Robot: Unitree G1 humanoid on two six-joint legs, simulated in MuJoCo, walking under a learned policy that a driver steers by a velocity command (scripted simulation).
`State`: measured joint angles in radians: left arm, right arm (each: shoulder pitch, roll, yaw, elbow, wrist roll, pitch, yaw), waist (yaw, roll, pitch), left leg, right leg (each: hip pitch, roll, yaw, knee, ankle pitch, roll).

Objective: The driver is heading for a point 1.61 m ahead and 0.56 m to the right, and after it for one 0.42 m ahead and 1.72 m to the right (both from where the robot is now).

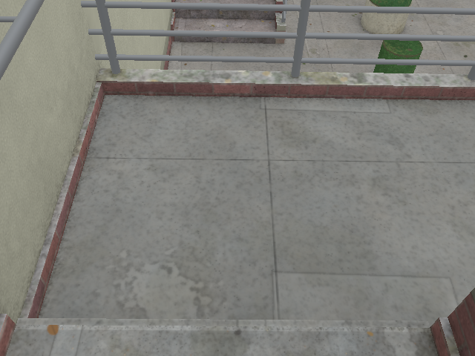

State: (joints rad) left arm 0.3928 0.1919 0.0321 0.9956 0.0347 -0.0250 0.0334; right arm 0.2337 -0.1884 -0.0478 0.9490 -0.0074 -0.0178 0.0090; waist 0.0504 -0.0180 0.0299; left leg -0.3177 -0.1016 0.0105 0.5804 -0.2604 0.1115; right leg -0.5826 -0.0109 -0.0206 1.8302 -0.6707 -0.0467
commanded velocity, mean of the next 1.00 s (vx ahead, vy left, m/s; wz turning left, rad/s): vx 0.10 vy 0.00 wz -0.19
